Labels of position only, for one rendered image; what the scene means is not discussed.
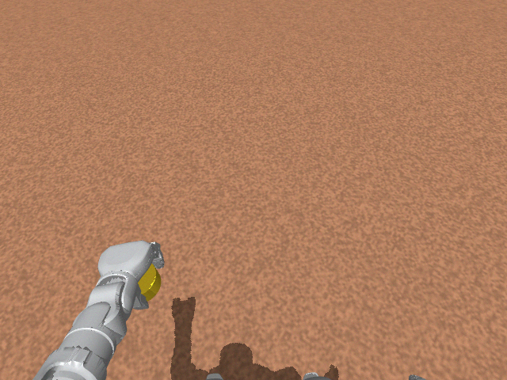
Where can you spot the tin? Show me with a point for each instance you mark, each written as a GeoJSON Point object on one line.
{"type": "Point", "coordinates": [150, 283]}

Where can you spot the left robot arm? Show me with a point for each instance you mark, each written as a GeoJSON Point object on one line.
{"type": "Point", "coordinates": [90, 344]}

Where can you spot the left robot hand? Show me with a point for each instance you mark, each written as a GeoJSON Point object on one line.
{"type": "Point", "coordinates": [134, 258]}

